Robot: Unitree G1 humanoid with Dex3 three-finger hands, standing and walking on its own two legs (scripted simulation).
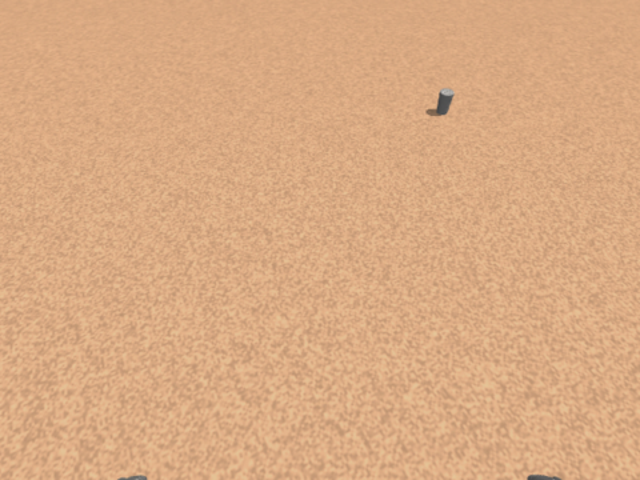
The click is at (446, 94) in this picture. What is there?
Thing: tapered cup
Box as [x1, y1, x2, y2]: [436, 88, 453, 114]
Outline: 450,89 445,88 440,90 436,111 440,114 445,114 448,109 448,106 453,95 453,91
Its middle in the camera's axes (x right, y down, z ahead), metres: +0.71 -0.78 +2.16
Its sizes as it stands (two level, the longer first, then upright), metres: 0.077 0.077 0.124
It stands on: the floor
